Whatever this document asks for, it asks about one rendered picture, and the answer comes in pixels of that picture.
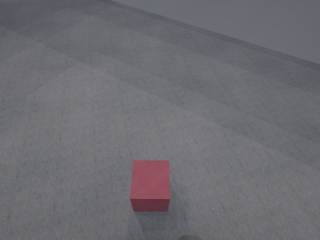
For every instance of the carton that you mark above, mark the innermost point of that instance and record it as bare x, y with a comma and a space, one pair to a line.
150, 186

